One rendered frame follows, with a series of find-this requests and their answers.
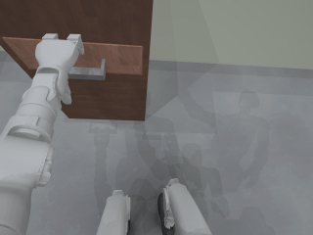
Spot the robot right thigh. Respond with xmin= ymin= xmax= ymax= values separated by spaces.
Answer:
xmin=162 ymin=183 xmax=212 ymax=235

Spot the drawer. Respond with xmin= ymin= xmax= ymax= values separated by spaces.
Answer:
xmin=2 ymin=36 xmax=143 ymax=74

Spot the cabinet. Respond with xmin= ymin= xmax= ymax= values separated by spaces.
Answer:
xmin=0 ymin=0 xmax=154 ymax=121

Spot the robot left forearm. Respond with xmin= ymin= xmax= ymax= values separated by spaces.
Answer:
xmin=0 ymin=64 xmax=68 ymax=145

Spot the handle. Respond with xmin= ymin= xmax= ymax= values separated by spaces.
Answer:
xmin=67 ymin=59 xmax=106 ymax=80

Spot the robot left upper arm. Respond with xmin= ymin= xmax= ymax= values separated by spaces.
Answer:
xmin=0 ymin=135 xmax=55 ymax=235

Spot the left robot hand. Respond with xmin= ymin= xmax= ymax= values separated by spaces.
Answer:
xmin=35 ymin=33 xmax=84 ymax=105

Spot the right robot shin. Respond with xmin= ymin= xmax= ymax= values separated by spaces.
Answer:
xmin=163 ymin=178 xmax=186 ymax=228

